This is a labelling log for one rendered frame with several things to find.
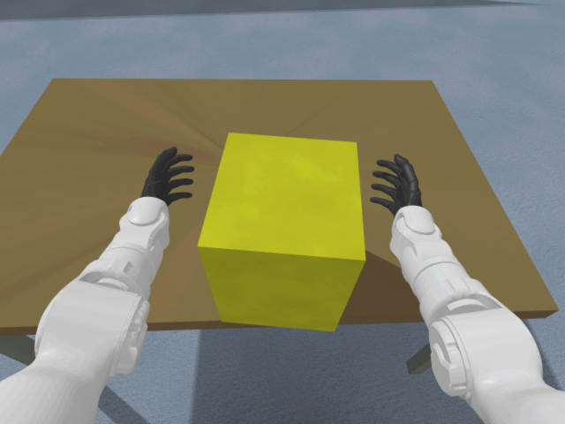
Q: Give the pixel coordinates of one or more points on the left robot forearm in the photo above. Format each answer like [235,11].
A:
[131,260]

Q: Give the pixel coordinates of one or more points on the right robot hand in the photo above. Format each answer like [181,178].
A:
[406,193]

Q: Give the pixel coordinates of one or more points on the table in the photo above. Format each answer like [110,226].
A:
[84,152]

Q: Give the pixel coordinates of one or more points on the left robot upper arm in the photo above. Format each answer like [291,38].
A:
[94,332]

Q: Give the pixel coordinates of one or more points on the left robot hand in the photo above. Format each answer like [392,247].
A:
[158,183]

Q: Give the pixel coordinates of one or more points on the right robot forearm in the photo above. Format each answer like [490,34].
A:
[436,277]

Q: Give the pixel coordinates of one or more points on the carton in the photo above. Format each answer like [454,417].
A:
[283,242]

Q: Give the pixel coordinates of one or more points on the right robot upper arm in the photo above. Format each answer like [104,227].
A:
[488,359]

